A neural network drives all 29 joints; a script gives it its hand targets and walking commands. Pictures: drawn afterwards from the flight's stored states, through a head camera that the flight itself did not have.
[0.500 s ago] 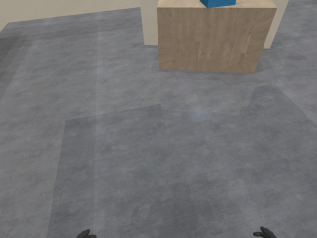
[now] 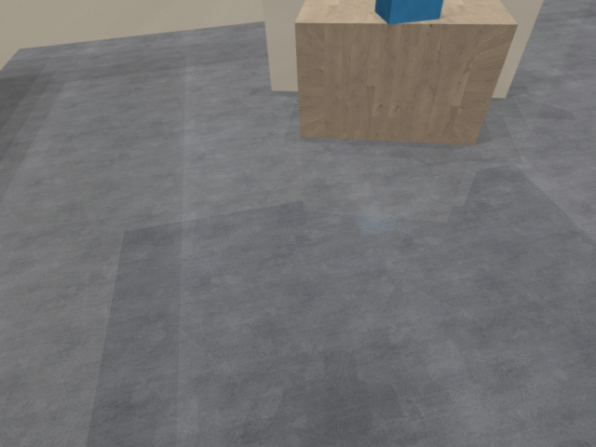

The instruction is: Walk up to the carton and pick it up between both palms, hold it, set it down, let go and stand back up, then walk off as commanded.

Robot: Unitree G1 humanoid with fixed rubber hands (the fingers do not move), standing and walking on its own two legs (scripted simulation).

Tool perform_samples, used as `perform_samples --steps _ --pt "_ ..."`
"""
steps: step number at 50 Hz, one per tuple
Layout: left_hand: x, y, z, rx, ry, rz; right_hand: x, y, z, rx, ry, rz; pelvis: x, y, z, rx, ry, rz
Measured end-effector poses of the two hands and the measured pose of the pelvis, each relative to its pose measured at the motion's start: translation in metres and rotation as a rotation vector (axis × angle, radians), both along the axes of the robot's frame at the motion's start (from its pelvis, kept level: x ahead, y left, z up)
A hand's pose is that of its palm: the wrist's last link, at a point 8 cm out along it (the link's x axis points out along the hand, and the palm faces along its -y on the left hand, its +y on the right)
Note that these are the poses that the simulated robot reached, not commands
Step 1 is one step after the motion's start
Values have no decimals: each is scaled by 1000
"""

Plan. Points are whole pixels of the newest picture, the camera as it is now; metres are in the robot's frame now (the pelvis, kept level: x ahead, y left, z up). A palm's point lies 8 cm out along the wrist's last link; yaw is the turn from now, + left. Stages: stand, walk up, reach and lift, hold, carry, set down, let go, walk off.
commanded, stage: stand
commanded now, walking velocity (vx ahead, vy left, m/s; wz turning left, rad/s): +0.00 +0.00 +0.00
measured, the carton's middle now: out of the picture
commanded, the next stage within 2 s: none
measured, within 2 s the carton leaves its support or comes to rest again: neither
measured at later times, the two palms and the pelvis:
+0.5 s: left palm out of the picture +0.08 +0.26 -0.12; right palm out of the picture +0.09 -0.26 -0.12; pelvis +0.00 +0.00 +0.00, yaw +0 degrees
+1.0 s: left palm out of the picture +0.09 +0.26 -0.12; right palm out of the picture +0.09 -0.26 -0.12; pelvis +0.01 +0.00 +0.01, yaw +0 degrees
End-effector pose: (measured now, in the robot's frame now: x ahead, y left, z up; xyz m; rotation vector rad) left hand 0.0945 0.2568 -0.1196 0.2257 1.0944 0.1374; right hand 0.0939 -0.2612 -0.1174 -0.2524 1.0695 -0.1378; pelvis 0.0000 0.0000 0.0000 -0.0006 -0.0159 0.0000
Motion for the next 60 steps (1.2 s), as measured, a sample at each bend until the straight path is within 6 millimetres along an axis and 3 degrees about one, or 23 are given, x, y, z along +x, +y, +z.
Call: perform_samples --steps 15,60 --pt "-12 1 0 6 48 14 -5 -2 -1 2 30 -9 1 -2 3 2 -1 0" --pt "-8 5 1 14 75 21 -1 -3 0 -1 58 -16 9 0 6 0 3 0"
